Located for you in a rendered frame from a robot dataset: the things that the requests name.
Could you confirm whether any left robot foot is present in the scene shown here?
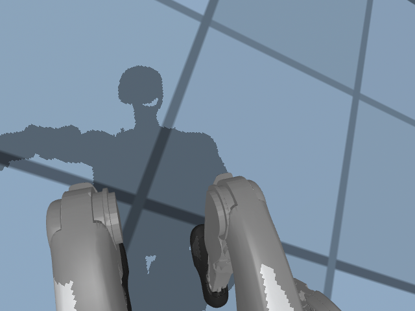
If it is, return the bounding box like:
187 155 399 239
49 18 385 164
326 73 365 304
119 243 132 311

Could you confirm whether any right robot hand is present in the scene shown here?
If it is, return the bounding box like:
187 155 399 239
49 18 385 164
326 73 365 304
294 278 341 311

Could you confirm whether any right robot foot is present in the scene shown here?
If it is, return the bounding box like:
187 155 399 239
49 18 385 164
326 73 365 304
190 224 228 308

